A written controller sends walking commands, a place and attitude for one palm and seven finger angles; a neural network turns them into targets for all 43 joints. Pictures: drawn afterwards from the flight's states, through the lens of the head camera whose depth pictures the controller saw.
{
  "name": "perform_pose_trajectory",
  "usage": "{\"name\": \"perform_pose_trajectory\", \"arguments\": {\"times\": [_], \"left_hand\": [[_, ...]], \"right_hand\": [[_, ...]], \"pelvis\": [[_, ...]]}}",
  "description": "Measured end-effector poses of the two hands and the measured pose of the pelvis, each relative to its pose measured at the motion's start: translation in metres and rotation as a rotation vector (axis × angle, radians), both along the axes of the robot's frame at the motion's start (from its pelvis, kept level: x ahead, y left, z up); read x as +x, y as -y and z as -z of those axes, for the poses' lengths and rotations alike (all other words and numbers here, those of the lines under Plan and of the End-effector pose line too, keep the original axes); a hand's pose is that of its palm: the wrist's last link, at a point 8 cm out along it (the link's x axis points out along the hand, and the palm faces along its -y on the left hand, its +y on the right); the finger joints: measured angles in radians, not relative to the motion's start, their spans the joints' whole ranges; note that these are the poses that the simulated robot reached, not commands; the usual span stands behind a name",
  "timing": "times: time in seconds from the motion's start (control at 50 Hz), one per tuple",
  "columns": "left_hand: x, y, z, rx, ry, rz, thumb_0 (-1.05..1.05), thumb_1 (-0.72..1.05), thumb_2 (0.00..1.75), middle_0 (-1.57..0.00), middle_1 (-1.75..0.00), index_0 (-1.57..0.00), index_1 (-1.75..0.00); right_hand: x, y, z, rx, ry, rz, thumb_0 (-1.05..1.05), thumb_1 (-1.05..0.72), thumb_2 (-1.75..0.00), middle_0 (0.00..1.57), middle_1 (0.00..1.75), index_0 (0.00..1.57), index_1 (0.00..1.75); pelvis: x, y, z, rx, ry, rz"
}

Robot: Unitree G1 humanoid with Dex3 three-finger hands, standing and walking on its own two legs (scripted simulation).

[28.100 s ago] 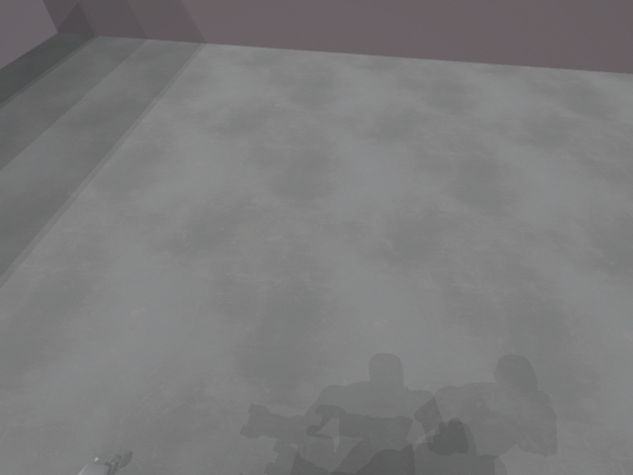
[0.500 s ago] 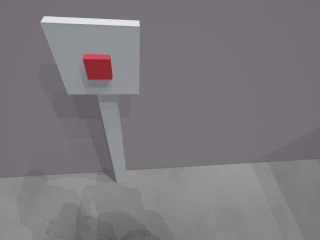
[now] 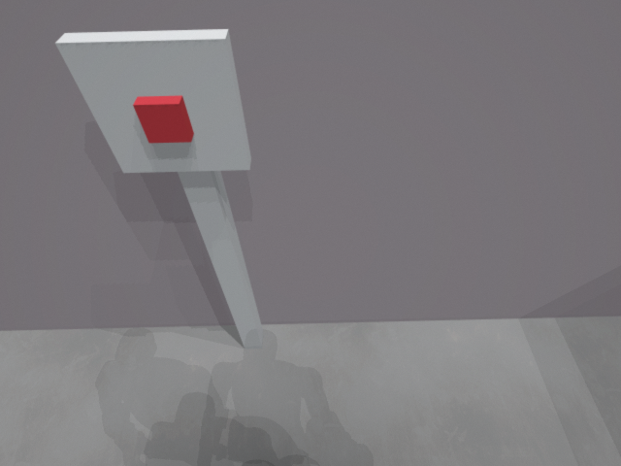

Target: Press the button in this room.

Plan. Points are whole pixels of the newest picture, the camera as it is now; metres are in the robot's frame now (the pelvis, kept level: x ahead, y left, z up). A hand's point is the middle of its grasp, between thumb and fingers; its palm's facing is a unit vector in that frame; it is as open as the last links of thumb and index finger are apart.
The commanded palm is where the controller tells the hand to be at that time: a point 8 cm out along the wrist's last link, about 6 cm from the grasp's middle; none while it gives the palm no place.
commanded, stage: come to a stop and stand still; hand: left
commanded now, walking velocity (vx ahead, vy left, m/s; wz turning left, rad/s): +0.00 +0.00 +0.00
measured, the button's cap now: (165, 118) +0.54 +0.25 +0.16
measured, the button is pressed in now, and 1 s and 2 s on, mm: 0 0 0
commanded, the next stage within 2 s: look again from close up in 0.10 s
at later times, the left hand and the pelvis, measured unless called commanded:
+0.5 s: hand out of the picture +0.03 +0.24 -0.17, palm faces +0.03 -0.96 -0.27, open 7.3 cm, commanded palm none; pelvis -0.02 +0.03 +0.00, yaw +0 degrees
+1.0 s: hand out of the picture +0.01 +0.27 -0.16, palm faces -0.02 -0.96 -0.28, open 7.3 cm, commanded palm none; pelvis -0.03 +0.06 +0.00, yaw +0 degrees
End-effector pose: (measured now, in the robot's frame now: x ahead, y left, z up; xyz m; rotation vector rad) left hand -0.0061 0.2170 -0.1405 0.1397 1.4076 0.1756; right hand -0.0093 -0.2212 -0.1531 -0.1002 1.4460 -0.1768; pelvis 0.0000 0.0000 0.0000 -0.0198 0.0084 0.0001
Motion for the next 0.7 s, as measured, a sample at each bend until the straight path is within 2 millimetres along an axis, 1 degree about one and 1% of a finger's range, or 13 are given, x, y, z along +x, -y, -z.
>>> {"name": "perform_pose_trajectory", "arguments": {"times": [0.06, 0.12, 0.2, 0.24, 0.3, 0.4, 0.54, 0.62, 0.7], "left_hand": [[-0.016, 0.008, 0.004, -0.031, -0.046, -0.023, 0.01, 0.93, 0.90, -0.20, -0.29, -0.20, -0.30], [-0.026, 0.015, 0.006, -0.057, -0.071, -0.026, 0.01, 0.92, 0.90, -0.20, -0.29, -0.20, -0.30], [-0.030, 0.018, 0.005, -0.070, -0.076, -0.018, 0.01, 0.92, 0.90, -0.20, -0.29, -0.20, -0.30], [-0.027, 0.014, 0.005, -0.067, -0.056, 0.002, 0.01, 0.91, 0.90, -0.21, -0.30, -0.20, -0.30], [-0.020, -0.001, 0.005, -0.038, -0.007, 0.007, 0.01, 0.91, 0.90, -0.21, -0.30, -0.20, -0.30], [0.002, -0.037, 0.003, 0.019, 0.090, 0.017, 0.01, 0.91, 0.90, -0.21, -0.30, -0.20, -0.30], [0.040, -0.087, -0.014, 0.098, 0.215, 0.064, 0.01, 0.91, 0.90, -0.20, -0.29, -0.20, -0.30], [0.053, -0.107, -0.025, 0.128, 0.258, 0.088, 0.01, 0.91, 0.90, -0.20, -0.29, -0.20, -0.30], [0.057, -0.119, -0.031, 0.143, 0.271, 0.105, 0.01, 0.91, 0.90, -0.20, -0.29, -0.20, -0.30]], "right_hand": [[0.013, 0.000, -0.007, -0.019, 0.024, -0.022, 0.00, -0.91, -0.90, 0.20, 0.30, 0.19, 0.30], [0.022, 0.003, -0.012, -0.040, 0.052, -0.030, 0.00, -0.91, -0.90, 0.20, 0.30, 0.19, 0.30], [0.029, 0.002, -0.014, -0.047, 0.080, -0.032, 0.00, -0.92, -0.90, 0.20, 0.30, 0.19, 0.30], [0.032, 0.002, -0.014, -0.045, 0.100, -0.045, 0.00, -0.92, -0.90, 0.20, 0.30, 0.20, 0.30], [0.036, 0.005, -0.015, -0.063, 0.144, -0.052, 0.00, -0.92, -0.90, 0.20, 0.30, 0.20, 0.30], [0.038, 0.006, -0.020, -0.096, 0.190, -0.060, 0.00, -0.91, -0.90, 0.20, 0.30, 0.20, 0.30], [0.039, 0.003, -0.028, -0.120, 0.247, -0.075, 0.00, -0.90, -0.90, 0.20, 0.30, 0.20, 0.30], [0.036, 0.000, -0.031, -0.123, 0.257, -0.092, 0.00, -0.90, -0.90, 0.20, 0.30, 0.20, 0.30], [0.032, -0.001, -0.032, -0.127, 0.251, -0.105, 0.00, -0.90, -0.90, 0.20, 0.30, 0.20, 0.30]], "pelvis": [[0.001, 0.002, -0.002, 0.016, 0.008, 0.003], [0.002, 0.001, -0.004, 0.019, 0.019, 0.009], [0.003, -0.002, -0.006, 0.019, 0.032, 0.012], [-0.001, -0.004, -0.004, 0.014, 0.025, 0.005], [-0.005, -0.008, -0.001, 0.007, 0.020, -0.002], [-0.008, -0.019, 0.000, 0.005, 0.034, -0.004], [-0.019, -0.036, -0.001, 0.007, 0.055, 0.006], [-0.027, -0.044, -0.003, 0.010, 0.056, 0.007], [-0.033, -0.051, -0.004, 0.013, 0.053, 0.007]]}}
